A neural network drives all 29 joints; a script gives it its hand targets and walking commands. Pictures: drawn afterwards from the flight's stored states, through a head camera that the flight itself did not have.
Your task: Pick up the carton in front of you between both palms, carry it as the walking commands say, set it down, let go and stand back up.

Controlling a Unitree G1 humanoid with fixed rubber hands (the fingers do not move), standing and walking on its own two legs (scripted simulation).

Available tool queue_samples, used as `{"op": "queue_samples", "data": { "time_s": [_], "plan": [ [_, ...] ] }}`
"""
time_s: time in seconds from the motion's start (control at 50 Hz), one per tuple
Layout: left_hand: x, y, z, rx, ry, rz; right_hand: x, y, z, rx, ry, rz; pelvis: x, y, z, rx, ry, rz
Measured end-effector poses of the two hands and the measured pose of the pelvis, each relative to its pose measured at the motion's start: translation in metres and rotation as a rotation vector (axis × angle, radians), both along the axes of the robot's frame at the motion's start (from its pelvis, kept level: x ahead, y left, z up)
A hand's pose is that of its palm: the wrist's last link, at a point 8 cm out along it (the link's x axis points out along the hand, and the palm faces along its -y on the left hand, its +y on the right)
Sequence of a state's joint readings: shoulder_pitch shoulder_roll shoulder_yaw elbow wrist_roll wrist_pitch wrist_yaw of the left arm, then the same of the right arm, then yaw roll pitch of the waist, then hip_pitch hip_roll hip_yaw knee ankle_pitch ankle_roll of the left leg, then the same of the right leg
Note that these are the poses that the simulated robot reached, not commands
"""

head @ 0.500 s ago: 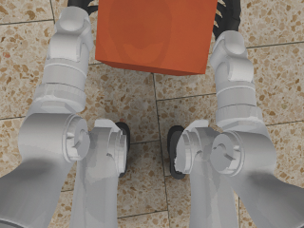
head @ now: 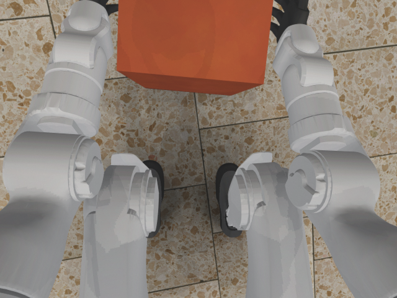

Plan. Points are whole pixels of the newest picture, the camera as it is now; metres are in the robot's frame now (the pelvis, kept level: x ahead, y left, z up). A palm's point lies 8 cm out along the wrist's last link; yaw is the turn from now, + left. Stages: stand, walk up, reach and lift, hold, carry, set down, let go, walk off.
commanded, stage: set down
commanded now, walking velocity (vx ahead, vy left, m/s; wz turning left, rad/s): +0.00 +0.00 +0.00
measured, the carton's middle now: (193, 32) +0.53 +0.02 -0.23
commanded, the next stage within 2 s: let go in 2.00 s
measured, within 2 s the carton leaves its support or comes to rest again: rests again in 0.06 s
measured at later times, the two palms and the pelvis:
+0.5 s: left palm (99, 6) +0.54 +0.17 -0.16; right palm (294, 28) +0.53 -0.14 -0.16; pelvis -0.01 +0.00 -0.01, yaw +0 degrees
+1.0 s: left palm (65, 3) +0.54 +0.22 -0.17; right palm (303, 37) +0.53 -0.17 -0.18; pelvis +0.00 +0.00 -0.01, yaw +0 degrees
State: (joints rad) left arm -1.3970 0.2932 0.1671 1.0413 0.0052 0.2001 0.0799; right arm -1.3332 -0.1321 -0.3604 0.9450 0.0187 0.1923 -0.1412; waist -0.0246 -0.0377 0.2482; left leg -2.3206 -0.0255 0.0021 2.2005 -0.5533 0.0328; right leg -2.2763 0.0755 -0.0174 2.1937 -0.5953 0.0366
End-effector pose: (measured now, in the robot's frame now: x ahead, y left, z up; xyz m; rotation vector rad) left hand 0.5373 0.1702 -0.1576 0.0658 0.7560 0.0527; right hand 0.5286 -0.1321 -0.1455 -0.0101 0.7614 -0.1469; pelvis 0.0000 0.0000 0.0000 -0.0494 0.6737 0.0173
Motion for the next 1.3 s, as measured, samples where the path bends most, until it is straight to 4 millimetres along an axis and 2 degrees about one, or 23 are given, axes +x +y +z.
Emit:
{"op": "queue_samples", "data": {
  "time_s": [0.26,0.66,0.72,0.84,0.92,1.02,1.1,1.18,1.3],
  "plan": [
    [0.002,-0.005,-0.005,-0.045,-0.003,-0.032,0.002,-0.01,-0.012,0.001,0.003,0.017,-0.005,-0.003,-0.007,0.013,-0.051,-0.011],
    [0.003,-0.002,-0.008,-0.071,-0.017,-0.071,0.004,-0.013,-0.013,0.022,0.0,0.053,-0.007,-0.003,-0.008,0.008,-0.078,-0.014],
    [0.0,0.0,-0.014,-0.056,-0.016,-0.068,0.002,-0.014,-0.016,0.006,-0.004,0.061,-0.008,-0.002,-0.008,0.006,-0.09,-0.011],
    [-0.014,0.032,-0.036,0.026,0.013,0.031,-0.01,-0.031,-0.037,-0.039,0.023,0.009,-0.007,-0.002,-0.006,0.007,-0.109,-0.006],
    [-0.008,0.048,-0.032,0.043,-0.015,0.058,-0.01,-0.039,-0.041,-0.042,0.006,-0.008,-0.005,-0.002,-0.008,0.007,-0.113,-0.002],
    [0.008,0.048,-0.01,0.027,-0.069,0.062,-0.001,-0.039,-0.026,-0.038,-0.052,-0.008,-0.002,-0.003,-0.009,0.009,-0.097,0.004],
    [0.014,0.04,0.016,0.017,-0.107,0.055,0.003,-0.036,0.001,-0.034,-0.097,-0.005,0.0,-0.004,0.0,0.012,-0.075,0.004],
    [0.013,0.036,0.05,0.021,-0.121,0.049,0.004,-0.032,0.04,-0.033,-0.122,-0.004,0.001,-0.006,0.02,0.014,-0.038,0.001],
    [0.008,0.041,0.098,0.028,-0.101,0.057,0.001,-0.034,0.088,-0.031,-0.107,-0.021,0.004,-0.006,0.059,0.01,0.037,0.002]
  ]
}}
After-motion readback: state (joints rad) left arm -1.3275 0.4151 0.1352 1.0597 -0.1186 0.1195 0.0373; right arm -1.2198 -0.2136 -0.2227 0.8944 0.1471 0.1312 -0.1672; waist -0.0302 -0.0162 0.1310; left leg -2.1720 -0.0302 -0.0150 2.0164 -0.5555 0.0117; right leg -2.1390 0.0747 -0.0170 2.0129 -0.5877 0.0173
